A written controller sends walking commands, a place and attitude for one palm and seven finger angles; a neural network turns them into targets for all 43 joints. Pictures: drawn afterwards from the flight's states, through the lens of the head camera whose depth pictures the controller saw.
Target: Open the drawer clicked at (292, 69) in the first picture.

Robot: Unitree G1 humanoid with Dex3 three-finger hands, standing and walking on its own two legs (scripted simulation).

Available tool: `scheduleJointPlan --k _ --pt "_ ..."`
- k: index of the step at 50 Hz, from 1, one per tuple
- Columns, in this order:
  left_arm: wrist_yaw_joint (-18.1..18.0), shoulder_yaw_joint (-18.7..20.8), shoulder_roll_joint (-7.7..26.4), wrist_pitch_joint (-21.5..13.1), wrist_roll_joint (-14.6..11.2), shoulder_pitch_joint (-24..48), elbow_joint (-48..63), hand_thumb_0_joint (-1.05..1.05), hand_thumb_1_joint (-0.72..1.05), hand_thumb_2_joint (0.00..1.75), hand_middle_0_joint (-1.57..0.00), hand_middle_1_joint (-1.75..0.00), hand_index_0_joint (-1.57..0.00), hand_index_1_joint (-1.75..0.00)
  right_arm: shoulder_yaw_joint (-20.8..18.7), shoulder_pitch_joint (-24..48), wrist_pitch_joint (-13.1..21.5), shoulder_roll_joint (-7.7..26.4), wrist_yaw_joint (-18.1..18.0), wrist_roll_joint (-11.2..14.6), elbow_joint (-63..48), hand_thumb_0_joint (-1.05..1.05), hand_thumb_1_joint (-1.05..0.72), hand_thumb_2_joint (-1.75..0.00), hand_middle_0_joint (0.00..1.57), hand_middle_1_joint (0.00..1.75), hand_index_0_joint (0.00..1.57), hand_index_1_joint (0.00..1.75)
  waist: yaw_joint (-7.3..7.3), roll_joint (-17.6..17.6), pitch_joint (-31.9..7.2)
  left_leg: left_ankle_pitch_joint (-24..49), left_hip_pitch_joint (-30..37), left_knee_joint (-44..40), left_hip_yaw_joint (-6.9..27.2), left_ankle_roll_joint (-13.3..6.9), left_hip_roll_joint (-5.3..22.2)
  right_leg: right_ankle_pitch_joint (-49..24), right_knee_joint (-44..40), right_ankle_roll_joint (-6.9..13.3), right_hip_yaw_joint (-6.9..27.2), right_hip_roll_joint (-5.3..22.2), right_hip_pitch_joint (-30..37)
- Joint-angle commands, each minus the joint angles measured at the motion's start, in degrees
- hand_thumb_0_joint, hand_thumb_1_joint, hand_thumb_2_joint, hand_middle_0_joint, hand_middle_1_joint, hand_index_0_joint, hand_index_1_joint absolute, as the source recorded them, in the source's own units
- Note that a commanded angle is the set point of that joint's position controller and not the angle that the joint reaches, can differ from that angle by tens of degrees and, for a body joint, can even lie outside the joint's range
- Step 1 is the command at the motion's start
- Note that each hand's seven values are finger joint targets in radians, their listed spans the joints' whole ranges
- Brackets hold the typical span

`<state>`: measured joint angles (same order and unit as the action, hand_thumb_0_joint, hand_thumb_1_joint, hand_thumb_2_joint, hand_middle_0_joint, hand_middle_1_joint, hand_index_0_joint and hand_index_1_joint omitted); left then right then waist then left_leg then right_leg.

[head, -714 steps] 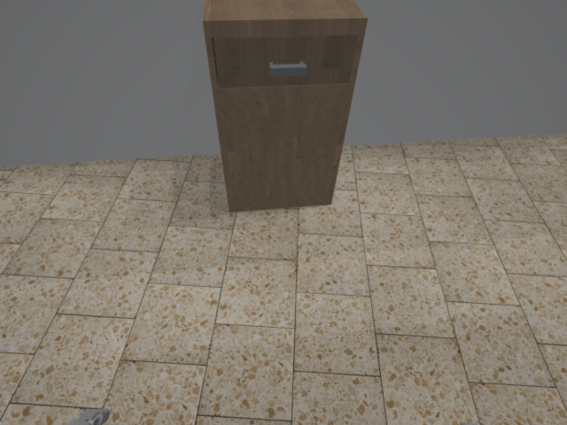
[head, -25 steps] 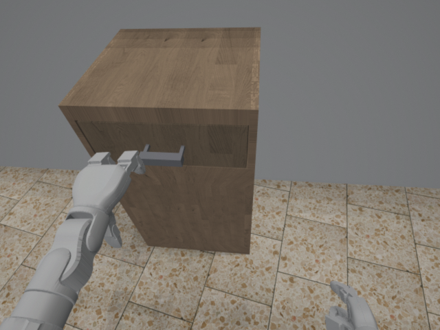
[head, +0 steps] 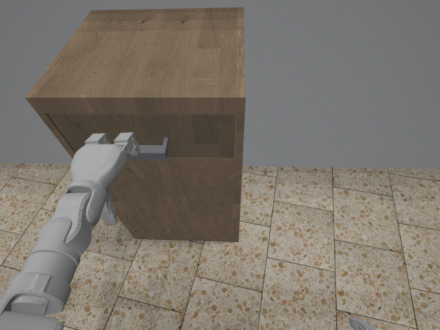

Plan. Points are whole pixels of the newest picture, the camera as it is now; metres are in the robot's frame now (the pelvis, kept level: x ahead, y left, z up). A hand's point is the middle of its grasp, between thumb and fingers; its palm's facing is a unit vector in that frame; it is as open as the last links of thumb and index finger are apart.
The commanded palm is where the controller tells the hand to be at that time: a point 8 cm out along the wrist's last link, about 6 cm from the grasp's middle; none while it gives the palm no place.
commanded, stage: move the hooked fingers above the handle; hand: left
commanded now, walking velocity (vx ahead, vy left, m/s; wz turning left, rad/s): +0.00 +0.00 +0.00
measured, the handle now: (145, 146) +0.53 +0.24 -0.04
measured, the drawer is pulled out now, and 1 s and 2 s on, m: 0.00 0.00 0.00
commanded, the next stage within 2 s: lower the fingers behind the handle in 1.70 s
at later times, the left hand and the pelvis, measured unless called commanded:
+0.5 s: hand (123, 161) +0.42 +0.24 +0.03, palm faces -0.04 -0.03 -1.00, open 13.8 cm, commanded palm +0.41 +0.24 +0.09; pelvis +0.00 +0.01 -0.01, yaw +0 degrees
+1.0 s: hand (133, 152) +0.46 +0.24 +0.02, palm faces -0.06 -0.02 -1.00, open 13.8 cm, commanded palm +0.45 +0.24 +0.07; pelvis +0.00 +0.01 -0.01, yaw -1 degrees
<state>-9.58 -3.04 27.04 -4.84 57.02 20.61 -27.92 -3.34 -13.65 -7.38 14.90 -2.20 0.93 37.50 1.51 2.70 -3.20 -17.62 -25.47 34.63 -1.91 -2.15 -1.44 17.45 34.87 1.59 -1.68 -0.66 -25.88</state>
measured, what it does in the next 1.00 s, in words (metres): stands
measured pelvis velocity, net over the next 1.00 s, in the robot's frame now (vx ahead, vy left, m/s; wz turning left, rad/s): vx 0.00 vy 0.01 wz -0.02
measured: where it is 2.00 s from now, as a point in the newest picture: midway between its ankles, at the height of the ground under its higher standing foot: outside the picture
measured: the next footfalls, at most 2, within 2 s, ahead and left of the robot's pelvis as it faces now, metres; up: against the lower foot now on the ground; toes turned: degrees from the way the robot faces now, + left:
none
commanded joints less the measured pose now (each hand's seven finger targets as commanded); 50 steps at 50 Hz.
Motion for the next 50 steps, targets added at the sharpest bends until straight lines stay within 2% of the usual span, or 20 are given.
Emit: scheduleJointPlan --k 1,4,6,8,9,12,14,15,17,21,26,27,29,31,35,39,41,44,48,50 --pt "-4.5 7.6 13.9 -0.5 0.4 22.2 10.7 0.00 -0.50 0.30 -0.30 -1.20 -0.30 -1.20 -2.4 1.2 1.9 6.9 -0.1 -0.1 -6.6 0.00 -0.90 -0.90 0.20 0.30 0.20 0.30 -0.27 0.4 -22.1 22.3 9.8 -1.4 1.7 0.1 -0.3 -18.7 -1.7 1.2 1.8 -1.1 7.9" --pt "-5.2 5.9 11.6 0.9 0.4 21.7 7.4 0.00 -0.50 0.30 -0.30 -1.20 -0.30 -1.20 -2.3 0.7 1.5 6.9 0.4 0.1 -6.4 0.00 -0.90 -0.90 0.20 0.30 0.20 0.30 -0.58 -1.3 -20.1 21.8 8.5 -1.7 1.6 0.2 0.0 -18.4 -1.6 1.2 1.3 -1.1 7.0" --pt "-5.2 7.2 13.1 1.8 0.7 21.9 4.7 0.00 -0.50 0.30 -0.30 -1.20 -0.30 -1.20 -2.2 0.8 1.3 7.3 0.3 0.2 -6.3 0.00 -0.90 -0.90 0.20 0.30 0.20 0.30 -0.56 -2.2 -19.4 20.5 7.2 -1.9 1.5 0.0 -0.1 -17.4 -1.9 1.2 1.4 -1.2 7.2" --pt "-5.1 5.9 12.7 2.3 1.3 24.6 2.8 0.00 -0.50 0.30 -0.30 -1.20 -0.30 -1.20 -2.0 0.4 1.1 7.3 0.2 0.3 -6.3 0.00 -0.90 -0.90 0.20 0.30 0.20 0.30 -1.01 -2.9 -18.8 18.8 6.4 -2.0 1.3 -0.1 -0.1 -16.6 -1.9 1.1 1.4 -1.1 6.7" --pt "-5.0 4.7 11.7 2.3 1.4 26.3 2.6 0.00 -0.50 0.30 -0.30 -1.20 -0.30 -1.20 -2.0 0.2 1.1 7.2 0.1 0.3 -6.3 0.00 -0.90 -0.90 0.20 0.30 0.20 0.30 -1.35 -1.8 -19.0 18.6 6.9 -2.0 1.3 -0.1 -0.1 -16.2 -1.9 1.1 1.3 -1.1 6.1" --pt "-4.8 5.4 13.0 1.3 1.8 29.2 0.8 0.00 -0.50 0.30 -0.30 -1.20 -0.30 -1.20 -2.2 -1.1 1.0 7.2 -0.2 0.1 -6.2 0.00 -0.90 -0.90 0.20 0.30 0.20 0.30 -1.86 -1.8 -20.7 18.7 7.6 -1.3 1.6 -0.3 0.0 -15.8 -1.7 1.1 1.4 -1.1 5.5" --pt "-4.9 4.3 11.9 0.3 2.1 31.9 -1.7 0.00 -0.50 0.30 -0.30 -1.20 -0.30 -1.20 -2.2 -1.9 1.1 7.2 -0.3 0.1 -5.7 0.00 -0.90 -0.90 0.20 0.30 0.20 0.30 -2.59 -1.5 -19.3 18.2 7.4 -1.1 1.9 -0.2 0.1 -14.6 -1.6 1.1 1.0 -1.2 3.2" --pt "-4.9 3.5 11.2 -0.1 2.1 33.3 -2.6 0.00 -0.50 0.30 -0.30 -1.20 -0.30 -1.20 -2.2 -2.3 1.2 7.2 -0.3 0.0 -5.6 0.00 -0.90 -0.90 0.20 0.30 0.20 0.30 -2.93 -1.4 -19.6 17.7 7.5 -0.9 1.9 -0.3 0.1 -14.2 -1.5 1.1 1.1 -1.2 2.7" --pt "-5.6 5.6 13.7 -1.2 2.6 35.7 -3.1 0.00 -0.50 0.30 -0.30 -1.20 -0.30 -1.20 -2.5 -3.4 1.2 7.3 -0.4 -0.3 -5.3 0.00 -0.90 -0.90 0.20 0.30 0.20 0.30 -2.81 -0.7 -22.3 18.4 7.9 -0.1 1.9 -0.4 0.0 -14.7 -1.0 1.1 1.4 -1.2 2.7" --pt "-6.6 3.8 11.2 -1.4 3.0 37.2 -7.8 0.00 -0.50 0.30 -0.30 -1.20 -0.30 -1.20 -2.6 -4.6 1.1 7.2 0.1 -0.4 -4.8 0.00 -0.90 -0.90 0.20 0.30 0.20 0.30 -3.69 -0.8 -21.2 18.9 6.2 0.8 2.2 -0.1 0.0 -14.7 -0.2 1.3 0.8 -1.6 0.3" --pt "-7.8 4.9 12.9 -1.1 3.8 41.3 -10.1 0.00 -0.50 0.30 -0.30 -1.20 -0.30 -1.20 -3.0 -6.7 0.9 7.7 0.5 -0.8 -4.2 0.00 -0.90 -0.90 0.20 0.30 0.20 0.30 -4.30 -0.3 -24.7 21.6 6.1 2.4 2.5 0.1 0.2 -16.1 1.2 1.3 0.8 -1.8 -0.5" --pt "-8.0 4.5 12.5 -1.1 3.9 41.3 -10.2 0.00 -0.50 0.30 -0.30 -1.20 -0.30 -1.20 -3.1 -7.1 0.8 7.7 0.7 -0.9 -4.2 0.00 -0.90 -0.90 0.20 0.30 0.20 0.30 -4.08 1.1 -25.3 22.3 6.9 2.6 2.5 0.2 0.3 -16.2 1.4 1.3 0.9 -1.9 -1.0" --pt "-8.2 3.2 10.5 -1.0 3.9 41.7 -11.3 0.00 -0.50 0.30 -0.30 -1.20 -0.30 -1.20 -3.3 -7.7 0.6 7.7 0.9 -1.0 -3.8 0.00 -0.90 -0.90 0.20 0.30 0.20 0.30 -4.73 0.0 -25.4 23.2 7.3 3.1 2.7 0.2 0.7 -16.3 1.6 1.2 0.6 -2.0 -2.1" --pt "-8.6 5.6 13.3 -0.8 4.0 42.1 -13.3 0.00 -0.50 0.30 -0.30 -1.20 -0.30 -1.20 -3.2 -8.2 0.4 8.0 0.8 -1.1 -3.7 0.00 -0.90 -0.90 0.20 0.30 0.20 0.30 -4.57 -1.2 -25.1 22.1 5.0 3.2 2.6 0.0 0.4 -16.3 1.7 1.3 0.7 -2.1 -1.1" --pt "-9.8 6.0 14.8 -0.3 5.1 44.4 -14.5 0.00 -0.50 0.30 -0.30 -1.20 -0.30 -1.20 -3.2 -9.1 0.2 8.3 0.8 -1.3 -3.2 0.00 -0.90 -0.90 0.20 0.30 0.20 0.30 -5.04 0.5 -25.6 21.3 4.4 3.6 2.3 0.0 0.6 -15.9 2.1 1.2 0.9 -2.2 -2.5" --pt "-10.2 5.9 14.1 -0.2 5.0 44.2 -16.0 0.00 -0.50 0.30 -0.30 -1.20 -0.30 -1.20 -3.5 -10.2 0.1 8.3 1.1 -1.6 -2.8 0.00 -0.90 -0.90 0.20 0.30 0.20 0.30 -5.17 1.2 -27.7 23.8 5.0 4.5 2.1 0.0 0.7 -17.6 2.6 1.1 0.9 -2.3 -2.2" --pt "-10.0 6.9 15.3 0.1 4.6 43.6 -18.3 0.00 -0.50 0.30 -0.30 -1.20 -0.30 -1.20 -3.3 -10.6 -0.1 8.6 1.1 -1.6 -2.5 0.00 -0.90 -0.90 0.20 0.30 0.20 0.30 -5.35 -0.1 -26.5 23.1 3.3 4.3 2.1 0.0 0.7 -17.5 2.4 1.1 0.9 -2.3 -1.8" --pt "-9.8 5.4 15.3 0.6 5.2 45.5 -20.7 0.00 -0.50 0.30 -0.30 -1.20 -0.30 -1.20 -3.0 -11.0 -0.1 8.8 0.7 -1.2 -2.3 0.00 -0.90 -0.90 0.20 0.30 0.20 0.30 -6.30 -1.1 -23.7 17.6 0.2 3.9 1.8 -0.4 0.4 -14.8 1.8 0.9 1.2 -2.2 -2.8" --pt "-9.6 5.8 16.0 -1.3 4.9 48.0 -16.7 0.00 -0.50 0.30 -0.30 -1.20 -0.30 -1.20 -3.4 -11.6 0.2 8.7 0.5 -1.5 -2.3 0.00 -0.90 -0.90 0.20 0.30 0.20 0.30 -6.49 1.7 -28.8 20.0 4.0 4.5 2.1 -0.4 0.7 -15.7 2.1 0.9 1.4 -2.2 -2.6" --pt "-9.6 5.3 14.9 -1.3 4.7 46.0 -18.6 0.00 -0.50 0.30 -0.30 -1.20 -0.30 -1.20 -3.2 -11.5 0.1 8.6 0.5 -1.4 -2.2 0.00 -0.90 -0.90 0.20 0.30 0.20 0.30 -6.42 1.2 -26.4 19.6 2.8 4.5 1.9 -0.4 0.6 -15.3 1.9 0.9 1.2 -2.4 -3.3"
